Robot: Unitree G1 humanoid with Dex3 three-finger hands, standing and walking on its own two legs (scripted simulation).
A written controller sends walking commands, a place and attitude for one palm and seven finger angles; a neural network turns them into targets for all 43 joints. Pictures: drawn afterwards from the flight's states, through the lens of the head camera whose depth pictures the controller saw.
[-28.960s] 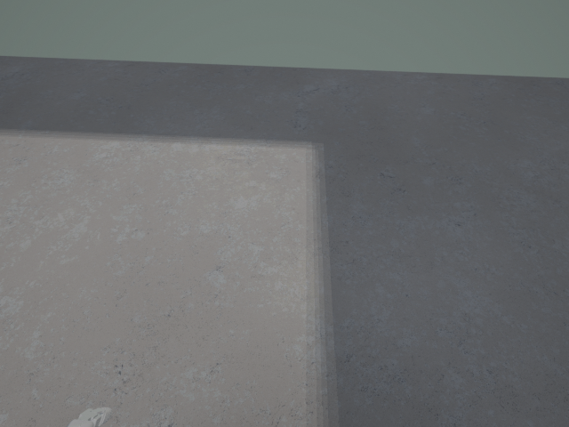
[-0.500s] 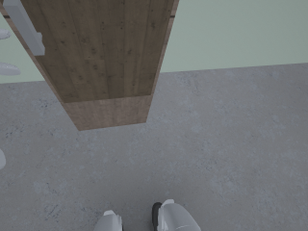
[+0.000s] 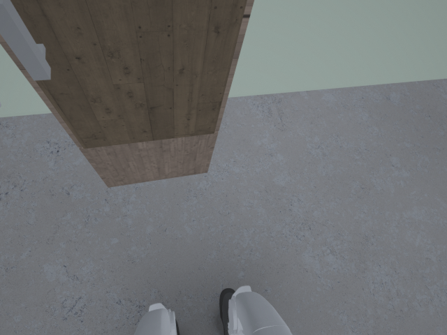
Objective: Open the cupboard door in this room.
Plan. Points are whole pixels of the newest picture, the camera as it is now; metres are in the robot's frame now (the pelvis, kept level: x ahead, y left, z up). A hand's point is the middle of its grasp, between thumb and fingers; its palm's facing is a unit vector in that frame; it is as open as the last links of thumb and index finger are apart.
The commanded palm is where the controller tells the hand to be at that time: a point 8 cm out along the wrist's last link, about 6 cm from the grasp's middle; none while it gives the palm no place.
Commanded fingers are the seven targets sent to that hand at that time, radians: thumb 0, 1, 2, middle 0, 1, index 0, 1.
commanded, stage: move the hooked fingers beside the handle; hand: left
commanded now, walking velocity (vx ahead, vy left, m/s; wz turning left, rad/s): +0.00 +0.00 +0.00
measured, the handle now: (21, 30) +0.57 +0.25 +0.11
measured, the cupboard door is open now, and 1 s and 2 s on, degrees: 0 0 0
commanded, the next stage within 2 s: slide the fingers in behind the handle in 0.40 s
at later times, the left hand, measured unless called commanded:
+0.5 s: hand out of the picture +0.51 +0.29 +0.11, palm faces +0.12 -0.99 -0.02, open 14.0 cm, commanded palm +0.49 +0.34 +0.10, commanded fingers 0.00 -0.50 0.30 -0.30 -1.20 -0.30 -1.20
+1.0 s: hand (5, 58) +0.52 +0.26 +0.11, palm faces +0.09 -1.00 -0.01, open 14.0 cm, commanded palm +0.49 +0.30 +0.10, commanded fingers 0.00 -0.50 0.30 -0.30 -1.20 -0.30 -1.20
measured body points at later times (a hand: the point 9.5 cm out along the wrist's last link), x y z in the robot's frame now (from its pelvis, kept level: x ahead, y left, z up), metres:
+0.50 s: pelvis +0.00 -0.01 +0.00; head +0.14 +0.03 +0.43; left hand +0.50 +0.35 +0.12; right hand -0.01 -0.27 -0.10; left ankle -0.04 +0.08 -0.69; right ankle +0.03 -0.14 -0.69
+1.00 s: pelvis +0.00 -0.01 +0.00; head +0.14 +0.02 +0.43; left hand +0.50 +0.32 +0.11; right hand -0.02 -0.28 -0.09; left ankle -0.04 +0.08 -0.69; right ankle +0.03 -0.14 -0.69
